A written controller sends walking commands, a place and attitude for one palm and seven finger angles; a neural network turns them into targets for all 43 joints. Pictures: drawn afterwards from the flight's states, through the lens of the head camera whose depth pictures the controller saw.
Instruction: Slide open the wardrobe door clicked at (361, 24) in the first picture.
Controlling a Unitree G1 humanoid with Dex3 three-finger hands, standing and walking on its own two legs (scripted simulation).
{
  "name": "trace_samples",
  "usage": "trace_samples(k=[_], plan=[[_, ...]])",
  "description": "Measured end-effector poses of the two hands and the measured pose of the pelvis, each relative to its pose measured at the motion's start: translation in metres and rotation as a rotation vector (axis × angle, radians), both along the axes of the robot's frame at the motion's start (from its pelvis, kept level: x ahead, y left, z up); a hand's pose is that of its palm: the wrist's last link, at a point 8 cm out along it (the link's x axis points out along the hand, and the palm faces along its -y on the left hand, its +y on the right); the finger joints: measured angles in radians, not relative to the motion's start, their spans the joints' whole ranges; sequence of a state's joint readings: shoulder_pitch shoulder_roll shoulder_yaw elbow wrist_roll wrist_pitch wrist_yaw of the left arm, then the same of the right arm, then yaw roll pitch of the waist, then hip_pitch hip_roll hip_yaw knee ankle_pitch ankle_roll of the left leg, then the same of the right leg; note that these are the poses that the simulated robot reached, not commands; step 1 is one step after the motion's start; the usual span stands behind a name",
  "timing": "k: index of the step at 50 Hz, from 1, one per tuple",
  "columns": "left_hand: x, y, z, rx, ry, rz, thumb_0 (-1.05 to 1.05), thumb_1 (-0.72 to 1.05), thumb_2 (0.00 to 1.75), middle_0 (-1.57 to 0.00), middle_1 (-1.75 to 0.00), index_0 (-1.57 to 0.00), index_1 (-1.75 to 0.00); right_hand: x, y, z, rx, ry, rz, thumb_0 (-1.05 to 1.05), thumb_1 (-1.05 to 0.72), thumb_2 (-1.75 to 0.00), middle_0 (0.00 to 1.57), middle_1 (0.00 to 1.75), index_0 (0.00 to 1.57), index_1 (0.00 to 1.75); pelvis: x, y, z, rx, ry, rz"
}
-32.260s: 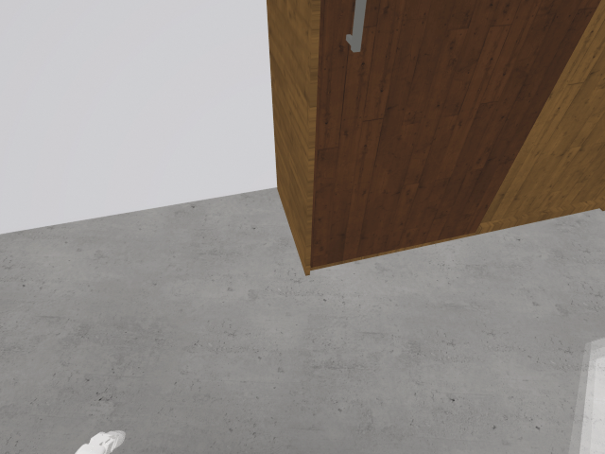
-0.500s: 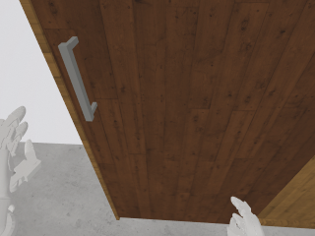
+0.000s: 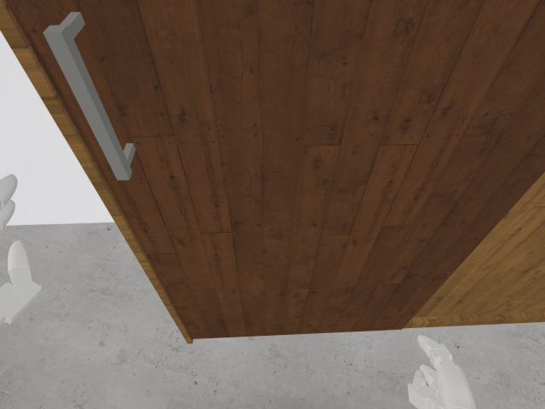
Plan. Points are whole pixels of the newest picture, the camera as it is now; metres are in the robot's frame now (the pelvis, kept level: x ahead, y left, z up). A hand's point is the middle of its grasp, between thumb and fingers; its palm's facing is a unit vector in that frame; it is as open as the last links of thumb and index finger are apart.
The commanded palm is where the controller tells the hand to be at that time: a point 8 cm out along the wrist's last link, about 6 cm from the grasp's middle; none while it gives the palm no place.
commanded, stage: step back with the hand held close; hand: left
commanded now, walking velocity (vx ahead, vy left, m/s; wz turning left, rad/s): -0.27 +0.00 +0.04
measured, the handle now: (101, 107) +0.40 +0.24 +0.24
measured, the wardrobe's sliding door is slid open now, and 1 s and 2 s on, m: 0.00 0.00 0.00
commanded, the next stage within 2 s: stop stepping back and stand still in 1.00 s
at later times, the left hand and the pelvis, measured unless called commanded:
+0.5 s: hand out of the picture +0.12 +0.28 +0.17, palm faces +0.55 -0.70 -0.46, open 7.4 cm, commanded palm +0.06 +0.30 +0.18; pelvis -0.06 +0.00 -0.03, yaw +4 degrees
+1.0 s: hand out of the picture +0.05 +0.24 +0.18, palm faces +0.40 -0.81 -0.43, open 7.4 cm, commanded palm -0.02 +0.28 +0.18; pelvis -0.16 -0.01 -0.01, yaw -1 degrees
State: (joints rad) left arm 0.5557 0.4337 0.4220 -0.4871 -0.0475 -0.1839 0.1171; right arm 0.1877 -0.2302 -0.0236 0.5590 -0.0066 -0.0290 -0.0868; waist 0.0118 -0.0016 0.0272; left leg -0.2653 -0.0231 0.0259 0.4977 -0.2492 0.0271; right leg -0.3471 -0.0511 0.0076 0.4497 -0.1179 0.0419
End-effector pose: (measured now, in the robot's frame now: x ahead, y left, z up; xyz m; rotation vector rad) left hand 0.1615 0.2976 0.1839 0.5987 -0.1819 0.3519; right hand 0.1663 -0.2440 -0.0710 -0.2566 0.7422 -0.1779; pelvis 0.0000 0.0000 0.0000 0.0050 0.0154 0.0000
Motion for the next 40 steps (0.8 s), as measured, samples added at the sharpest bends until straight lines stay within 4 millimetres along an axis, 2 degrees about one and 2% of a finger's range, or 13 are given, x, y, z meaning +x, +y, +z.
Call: trace_samples(k=[5,14,23,28,34,40], plan=[[-0.022,0.012,0.002,0.005,-0.065,0.049,0.01,0.89,0.89,-0.21,-0.31,-0.21,-0.30,-0.014,0.006,-0.001,0.002,-0.019,0.016,0.01,-0.90,-0.90,0.20,0.30,0.20,0.30,-0.016,0.002,-0.004,0.001,-0.011,0.000],[-0.051,0.013,-0.016,-0.055,-0.116,0.071,0.01,0.89,0.89,-0.21,-0.31,-0.21,-0.30,-0.040,0.016,-0.005,-0.012,-0.038,0.063,0.01,-0.90,-0.89,0.20,0.30,0.20,0.30,-0.042,0.005,-0.013,-0.012,-0.020,0.026],[-0.085,0.011,0.001,0.068,-0.228,0.075,0.01,0.89,0.89,-0.21,-0.31,-0.21,-0.30,-0.054,0.015,-0.014,-0.017,-0.050,0.112,0.01,-0.90,-0.89,0.21,0.30,0.20,0.30,-0.057,-0.004,-0.025,-0.004,-0.044,0.070],[-0.096,0.010,0.002,0.036,-0.254,0.073,0.01,0.89,0.89,-0.21,-0.31,-0.21,-0.30,-0.061,0.012,-0.018,-0.023,-0.029,0.130,0.01,-0.90,-0.89,0.20,0.30,0.20,0.30,-0.072,-0.003,-0.025,-0.001,-0.031,0.072],[-0.104,0.015,-0.011,0.010,-0.210,0.029,0.01,0.89,0.89,-0.21,-0.31,-0.21,-0.30,-0.083,0.016,-0.015,-0.042,-0.026,0.102,0.01,-0.90,-0.89,0.20,0.30,0.20,0.30,-0.095,0.005,-0.026,-0.026,-0.029,0.085],[-0.132,0.018,0.007,0.031,-0.231,0.047,0.01,0.88,0.89,-0.21,-0.31,-0.21,-0.30,-0.111,0.024,-0.008,0.003,-0.026,0.083,0.01,-0.90,-0.89,0.20,0.30,0.20,0.30,-0.110,-0.001,-0.014,-0.066,0.010,0.060]])
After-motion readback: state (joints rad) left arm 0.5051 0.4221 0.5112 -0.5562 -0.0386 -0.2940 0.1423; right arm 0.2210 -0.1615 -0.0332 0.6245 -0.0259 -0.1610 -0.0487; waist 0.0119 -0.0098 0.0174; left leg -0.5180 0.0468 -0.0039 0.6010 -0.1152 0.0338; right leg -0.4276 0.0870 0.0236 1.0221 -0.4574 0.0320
